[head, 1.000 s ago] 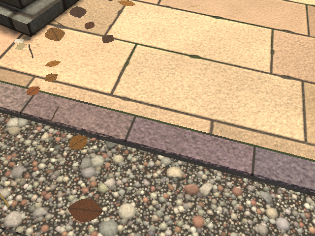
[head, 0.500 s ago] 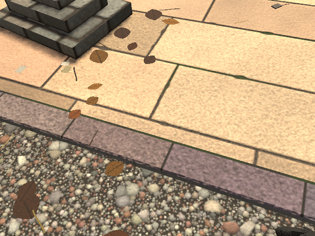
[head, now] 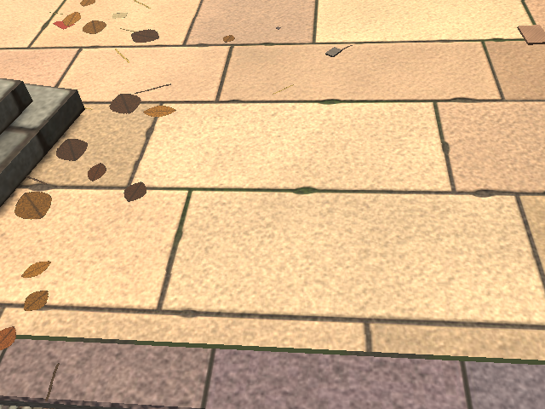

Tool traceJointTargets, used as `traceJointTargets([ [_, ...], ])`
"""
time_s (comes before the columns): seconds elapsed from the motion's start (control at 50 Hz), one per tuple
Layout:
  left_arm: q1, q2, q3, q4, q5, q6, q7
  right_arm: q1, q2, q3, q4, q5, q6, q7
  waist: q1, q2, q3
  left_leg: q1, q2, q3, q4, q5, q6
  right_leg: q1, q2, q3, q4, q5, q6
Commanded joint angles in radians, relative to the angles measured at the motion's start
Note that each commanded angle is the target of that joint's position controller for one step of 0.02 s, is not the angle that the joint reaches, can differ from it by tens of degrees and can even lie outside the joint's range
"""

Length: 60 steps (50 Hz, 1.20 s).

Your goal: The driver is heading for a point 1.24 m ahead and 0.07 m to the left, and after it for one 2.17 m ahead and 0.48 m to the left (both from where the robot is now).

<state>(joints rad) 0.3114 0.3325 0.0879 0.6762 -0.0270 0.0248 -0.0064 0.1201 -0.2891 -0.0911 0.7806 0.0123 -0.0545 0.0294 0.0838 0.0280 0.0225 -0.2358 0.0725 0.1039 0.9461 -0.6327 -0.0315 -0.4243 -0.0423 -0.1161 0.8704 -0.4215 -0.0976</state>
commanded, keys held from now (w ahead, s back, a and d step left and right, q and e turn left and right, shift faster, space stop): w+e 0.18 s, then w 0.20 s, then w+q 0.62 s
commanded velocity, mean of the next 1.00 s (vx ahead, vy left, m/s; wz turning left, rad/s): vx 0.50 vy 0.00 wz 0.00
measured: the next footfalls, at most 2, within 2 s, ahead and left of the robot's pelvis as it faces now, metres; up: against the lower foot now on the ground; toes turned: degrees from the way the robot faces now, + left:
left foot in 0.38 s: +0.48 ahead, +0.10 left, +0.04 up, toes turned -14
right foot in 0.72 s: +0.45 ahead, -0.12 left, +0.03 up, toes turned -9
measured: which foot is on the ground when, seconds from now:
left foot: up 0.00-0.36, down 0.38-0.72, up 0.74-1.00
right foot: down 0.00-0.44, up 0.46-0.70, down 0.72-1.00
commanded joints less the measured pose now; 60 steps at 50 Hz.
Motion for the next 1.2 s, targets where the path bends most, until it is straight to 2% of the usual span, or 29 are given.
traceJointTargets([
  [0.02,0.083,0.154,0.011,-0.057,0.013,-0.079,-0.028,-0.145,-0.075,0.02,-0.21,0.066,-0.065,0.017,-0.048,-0.255,0.102,-0.715,-0.06,-0.19,0.569,0.141,0.095,0.269,-0.347,1.056,-0.819,-0.588,-0.307],
  [0.06,0.054,0.127,-0.004,-0.048,0.025,-0.096,-0.022,-0.145,-0.086,0.022,-0.185,0.028,-0.079,0.009,-0.074,-0.036,0.133,-0.62,0.005,-0.18,0.426,0.279,0.091,0.171,-0.299,0.845,-0.753,-0.383,-0.224],
  [0.1,0.038,0.117,-0.012,-0.045,0.043,-0.101,0.008,-0.144,-0.089,0.015,-0.165,-0.002,-0.066,-0.006,-0.08,-0.041,0.099,-0.517,0.027,-0.188,0.257,0.414,0.052,0.167,-0.207,0.615,-0.717,-0.129,-0.175],
  [0.2,0.172,0.052,-0.025,0.014,0.014,-0.101,0.045,-0.283,0.003,0.037,-0.194,-0.01,-0.047,0.006,-0.011,-0.041,0.033,-0.48,-0.052,-0.113,-0.173,0.672,-0.005,0.372,-0.103,0.332,-0.676,0.414,-0.114],
  [0.32,0.24,0.049,-0.019,0.08,0.008,-0.07,0.042,-0.384,0.015,0.045,-0.23,0.01,-0.055,0.04,0.046,-0.139,0.086,-0.451,-0.071,-0.072,-0.422,0.688,0.009,0.473,-0.148,0.314,-0.666,0.423,-0.092],
  [0.36,0.207,0.075,-0.008,0.088,0.006,-0.06,0.045,-0.337,-0.013,0.038,-0.227,0.01,-0.059,0.043,0.006,-0.172,0.077,-0.389,-0.072,-0.074,-0.447,0.636,0.04,0.506,-0.191,0.321,-0.637,0.551,-0.077],
  [0.4,0.157,0.101,-0.002,0.071,0.022,-0.057,0.043,-0.131,-0.091,0.001,-0.167,0.0,-0.054,0.023,-0.103,-0.204,-0.055,-0.108,-0.14,0.0,-0.43,0.57,0.098,0.476,-0.147,0.256,-0.454,0.966,-0.047],
  [0.42,0.253,0.024,-0.026,0.077,0.014,-0.057,0.029,-0.001,-0.154,-0.024,-0.137,-0.012,-0.054,0.02,-0.113,-0.072,-0.25,0.339,-0.054,-0.116,-0.333,0.626,0.206,0.225,-0.111,0.222,-0.198,1.056,0.03],
  [0.44,0.253,0.047,-0.035,0.092,0.014,-0.068,0.022,0.201,-0.164,-0.043,-0.093,-0.003,-0.037,0.015,-0.212,0.012,-0.432,0.612,0.078,-0.348,-0.398,0.42,0.287,0.056,-0.042,0.182,0.086,0.79,0.083],
  [0.46,0.166,0.011,-0.048,0.072,0.028,-0.082,0.009,0.32,-0.15,-0.029,-0.037,0.005,-0.034,0.016,-0.238,0.193,-0.473,0.727,0.178,-0.567,-0.476,0.384,0.316,-0.089,0.066,0.241,0.292,-0.032,0.092],
  [0.5,-0.056,0.032,-0.055,0.002,0.034,-0.116,-0.001,0.246,-0.129,-0.016,-0.028,0.019,-0.021,0.006,-0.222,0.064,-0.301,0.52,0.149,-0.505,-0.554,0.569,0.274,-0.133,0.02,0.263,0.309,-0.162,0.066],
  [0.52,-0.075,0.035,-0.05,-0.025,0.008,-0.119,0.005,0.139,-0.129,-0.014,-0.049,0.006,-0.023,0.004,-0.15,0.016,-0.22,0.419,0.156,-0.566,-0.639,0.478,0.285,-0.189,0.001,0.23,0.259,-0.077,0.075],
  [0.6,-0.026,0.024,-0.05,-0.001,0.001,-0.082,0.013,-0.06,-0.085,0.012,-0.103,0.007,-0.007,-0.003,-0.002,0.051,-0.092,-0.072,0.088,-0.453,-0.77,0.374,0.258,0.11,-0.015,0.157,0.008,-0.186,0.132],
  [0.64,0.012,0.013,-0.051,0.015,0.028,-0.076,0.014,-0.082,-0.137,-0.002,-0.104,0.01,0.006,-0.02,0.043,0.118,-0.102,-0.245,0.016,-0.351,-0.76,0.408,0.214,0.358,0.022,0.089,-0.124,-0.054,0.154],
  [0.68,0.119,0.038,-0.033,0.059,0.012,-0.053,0.022,-0.102,-0.131,-0.001,-0.119,0.015,0.021,-0.032,0.102,0.144,-0.105,-0.373,-0.014,-0.325,-0.669,0.302,0.158,0.553,0.015,0.072,-0.26,0.071,0.149],
  [0.72,0.286,0.054,-0.011,0.141,0.0,-0.025,0.038,-0.105,-0.038,0.025,-0.145,0.005,0.032,-0.036,0.171,-0.008,-0.124,-0.561,-0.117,-0.251,-0.378,0.138,0.069,0.813,-0.002,0.045,-0.407,0.162,0.131],
  [0.76,0.157,0.011,-0.031,0.07,0.018,-0.018,0.029,0.034,0.037,0.047,-0.157,0.034,0.043,-0.025,0.068,-0.226,-0.156,-0.714,-0.186,-0.235,0.104,-0.079,0.044,0.805,-0.27,0.337,-0.413,-0.088,0.084],
  [0.78,-0.062,0.146,-0.01,0.027,0.031,-0.015,0.024,0.051,0.028,0.052,-0.237,0.069,0.056,-0.022,-0.08,-0.41,-0.034,-0.83,-0.101,-0.163,0.252,0.021,0.028,0.564,-0.438,0.633,-0.684,-0.366,-0.042],
  [0.82,-0.18,0.06,-0.033,0.002,0.033,-0.05,0.032,0.043,-0.112,0.016,-0.217,0.02,0.076,-0.05,-0.124,-0.163,0.107,-0.749,-0.023,-0.19,0.45,0.212,0.003,0.283,-0.406,0.538,-0.758,-0.252,-0.051],
  [0.86,-0.217,0.055,-0.04,-0.005,0.053,-0.085,0.04,0.135,-0.106,0.016,-0.184,0.001,0.092,-0.042,-0.18,-0.153,0.087,-0.61,-0.017,-0.16,0.548,0.329,-0.026,0.186,-0.293,0.264,-0.747,0.052,-0.02],
  [0.94,-0.17,0.093,-0.023,0.01,0.056,-0.103,0.051,0.059,-0.056,0.029,-0.23,0.012,0.084,-0.01,-0.165,-0.078,0.016,-0.452,-0.01,-0.044,0.277,0.399,-0.007,0.277,-0.153,0.007,-0.725,0.195,-0.004],
  [1.0,-0.137,0.147,0.004,0.032,0.045,-0.082,0.031,0.023,-0.022,0.034,-0.256,0.02,0.091,0.016,-0.148,-0.114,-0.024,-0.31,-0.015,0.034,0.043,0.239,0.048,0.385,-0.196,-0.045,-0.683,0.393,-0.03],
  [1.06,-0.191,0.178,0.028,0.036,0.009,-0.064,-0.002,0.218,-0.096,-0.005,-0.236,0.026,0.115,0.006,-0.256,-0.168,-0.118,-0.055,-0.069,0.085,-0.162,0.12,0.117,0.426,-0.242,-0.079,-0.37,0.864,-0.029],
  [1.08,-0.227,0.14,0.017,0.03,0.005,-0.062,-0.009,0.431,-0.15,-0.038,-0.158,0.029,0.119,0.0,-0.345,-0.083,-0.185,0.214,-0.099,0.076,-0.34,0.29,0.155,0.329,-0.182,-0.104,-0.073,0.82,-0.006],
  [1.1,-0.221,-0.013,-0.028,0.025,0.032,-0.072,-0.013,0.464,-0.181,-0.046,-0.09,0.035,0.115,-0.007,-0.3,0.139,-0.05,0.31,-0.049,-0.083,-0.349,0.344,0.192,-0.012,-0.046,-0.058,0.352,-0.087,0.047],
  [1.12,-0.199,-0.097,-0.054,-0.066,0.02,-0.118,-0.011,0.338,-0.258,-0.032,-0.151,0.006,0.061,-0.005,-0.15,0.329,-0.03,0.294,0.116,-0.695,-0.587,0.202,0.375,-0.367,0.092,0.092,0.62,-0.174,0.056],
  [1.14,-0.236,0.024,-0.039,-0.1,-0.015,-0.161,-0.017,0.307,-0.208,-0.022,-0.196,0.003,0.02,0.007,-0.157,0.206,-0.063,0.3,0.267,-0.919,-0.764,0.111,0.463,-0.455,0.074,0.197,0.678,-0.077,0.053],
  [1.16,-0.263,0.061,-0.034,-0.118,-0.029,-0.181,-0.024,0.308,-0.167,-0.011,-0.186,0.004,-0.002,0.011,-0.141,0.084,-0.009,0.249,0.275,-0.863,-0.77,0.095,0.44,-0.474,0.022,0.213,0.603,0.017,0.04],
  [1.2,-0.245,0.031,-0.043,-0.104,0.015,-0.181,-0.011,0.248,-0.153,-0.008,-0.176,0.001,-0.015,0.005,-0.088,-0.034,0.019,0.133,0.184,-0.651,-0.741,0.231,0.37,-0.38,-0.042,0.203,0.45,0.123,0.065],
])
